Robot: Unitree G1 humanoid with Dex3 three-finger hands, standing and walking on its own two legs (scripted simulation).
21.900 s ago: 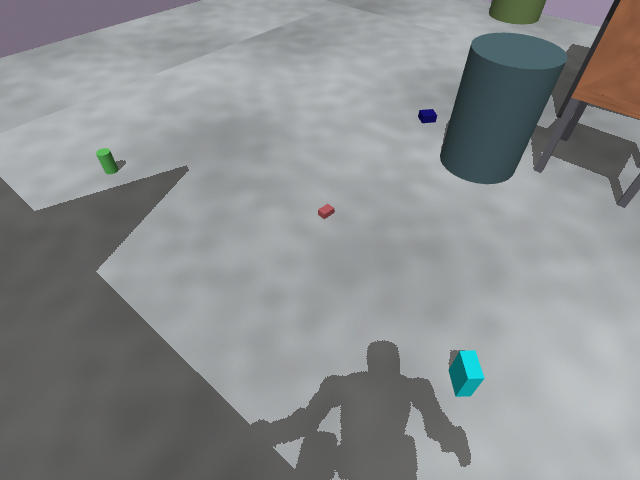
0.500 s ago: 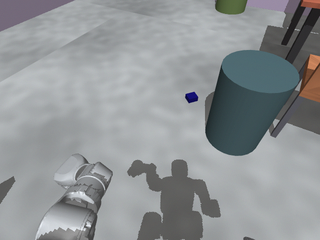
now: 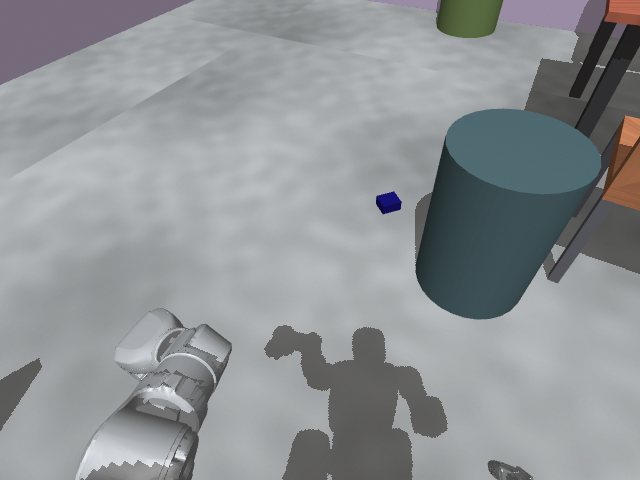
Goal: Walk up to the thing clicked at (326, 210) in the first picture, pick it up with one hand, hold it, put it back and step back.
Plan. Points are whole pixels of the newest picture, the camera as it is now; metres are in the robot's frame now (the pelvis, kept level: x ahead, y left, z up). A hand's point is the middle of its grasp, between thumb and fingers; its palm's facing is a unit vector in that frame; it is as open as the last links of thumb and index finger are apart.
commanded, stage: hold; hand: left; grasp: from above
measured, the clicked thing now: (179, 363) +0.33 +0.24 -0.09
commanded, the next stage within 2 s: crouch in 0.92 s
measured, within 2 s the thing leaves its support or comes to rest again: neither
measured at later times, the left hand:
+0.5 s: hand (176, 364) +0.30 +0.22 -0.03, palm faces -0.17 -0.40 -0.90, open 7.4 cm
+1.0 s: hand (171, 362) +0.31 +0.23 -0.04, palm faces -0.17 -0.41 -0.90, open 7.4 cm
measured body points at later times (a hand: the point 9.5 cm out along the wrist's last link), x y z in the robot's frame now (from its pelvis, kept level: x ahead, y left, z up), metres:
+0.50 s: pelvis +0.00 +0.00 +0.01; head +0.01 -0.02 +0.45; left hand +0.31 +0.23 +0.02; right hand +0.15 -0.24 -0.12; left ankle -0.01 +0.15 -0.72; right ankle +0.00 -0.12 -0.72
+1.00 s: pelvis +0.00 +0.00 +0.01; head +0.02 -0.01 +0.46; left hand +0.31 +0.24 +0.02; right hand +0.16 -0.24 -0.11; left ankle -0.01 +0.15 -0.72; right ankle +0.00 -0.12 -0.72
